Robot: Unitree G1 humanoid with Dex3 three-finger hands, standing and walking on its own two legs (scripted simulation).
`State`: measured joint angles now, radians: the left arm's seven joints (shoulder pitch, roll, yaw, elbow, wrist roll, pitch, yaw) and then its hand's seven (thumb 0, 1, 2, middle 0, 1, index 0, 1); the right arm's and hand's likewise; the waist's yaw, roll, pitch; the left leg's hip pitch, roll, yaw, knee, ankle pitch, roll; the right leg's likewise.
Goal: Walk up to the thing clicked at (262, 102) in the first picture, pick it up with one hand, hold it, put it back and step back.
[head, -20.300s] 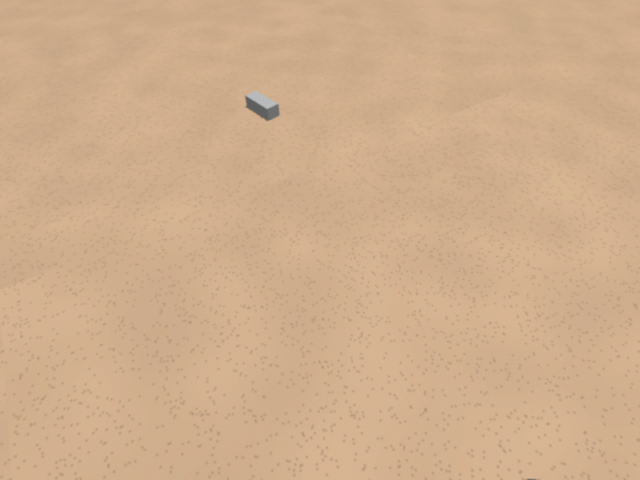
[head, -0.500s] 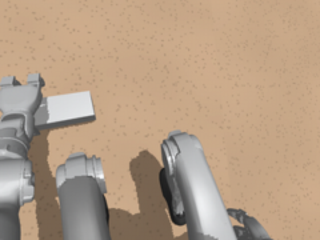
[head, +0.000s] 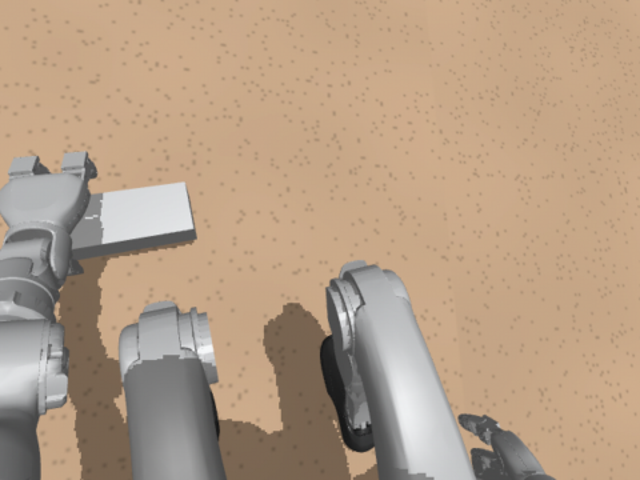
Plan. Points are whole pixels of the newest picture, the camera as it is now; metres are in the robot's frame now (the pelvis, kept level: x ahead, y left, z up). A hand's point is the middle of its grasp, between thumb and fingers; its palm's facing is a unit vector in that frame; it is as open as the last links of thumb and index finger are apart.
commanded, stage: rise first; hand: left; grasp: from above
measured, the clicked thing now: (125, 222) +0.49 +0.22 -0.30
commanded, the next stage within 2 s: approach in 0.40 s
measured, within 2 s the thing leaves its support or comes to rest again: neither
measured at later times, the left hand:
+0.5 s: hand (64, 226) +0.45 +0.26 -0.17, palm faces -0.46 -0.04 -0.89, open 14.2 cm
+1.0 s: hand (110, 194) +0.49 +0.21 -0.18, palm faces -0.40 +0.01 -0.92, open 13.3 cm
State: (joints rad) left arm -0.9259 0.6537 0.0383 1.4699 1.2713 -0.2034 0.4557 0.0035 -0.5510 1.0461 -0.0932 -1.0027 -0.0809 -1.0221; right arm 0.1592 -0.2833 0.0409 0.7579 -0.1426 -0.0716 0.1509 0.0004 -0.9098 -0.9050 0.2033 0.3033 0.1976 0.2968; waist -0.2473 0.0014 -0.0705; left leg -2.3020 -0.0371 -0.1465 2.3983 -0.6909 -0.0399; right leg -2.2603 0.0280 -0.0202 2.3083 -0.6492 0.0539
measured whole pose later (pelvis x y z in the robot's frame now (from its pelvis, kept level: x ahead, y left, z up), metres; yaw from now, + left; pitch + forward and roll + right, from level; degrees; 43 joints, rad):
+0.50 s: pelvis +0.00 +0.00 +0.00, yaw +0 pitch +35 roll -7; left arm -0.93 0.65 0.04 1.48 1.26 -0.18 0.45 0.00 -0.56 1.05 -0.09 -1.00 -0.07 -1.02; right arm 0.17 -0.28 0.04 0.77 -0.14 -0.07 0.15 0.00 -0.91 -0.90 0.20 0.30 0.20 0.30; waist -0.25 0.01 -0.08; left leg -2.30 -0.04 -0.14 2.40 -0.70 -0.04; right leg -2.26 0.03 -0.02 2.31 -0.66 0.06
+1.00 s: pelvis +0.00 +0.00 -0.01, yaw -1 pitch +35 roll -7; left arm -1.06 0.63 0.04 1.62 1.30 -0.09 0.55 0.00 -0.47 1.11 -0.11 -1.12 -0.11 -1.12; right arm 0.17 -0.29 0.08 0.75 -0.17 -0.09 0.20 0.00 -0.91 -0.90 0.20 0.30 0.20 0.30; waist -0.34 0.03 -0.06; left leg -2.33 -0.02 -0.15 2.42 -0.70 -0.03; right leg -2.30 0.04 -0.02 2.32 -0.65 0.06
